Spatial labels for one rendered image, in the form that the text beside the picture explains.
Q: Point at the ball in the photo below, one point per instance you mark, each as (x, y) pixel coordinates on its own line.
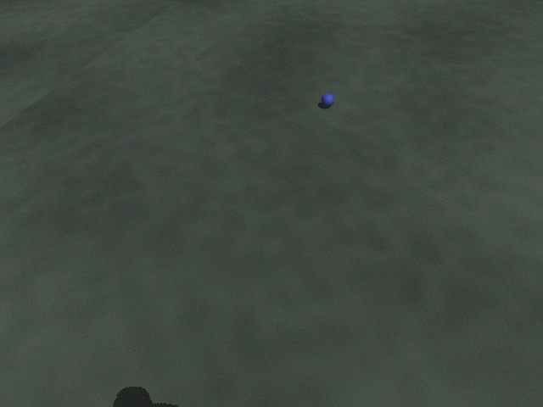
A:
(327, 100)

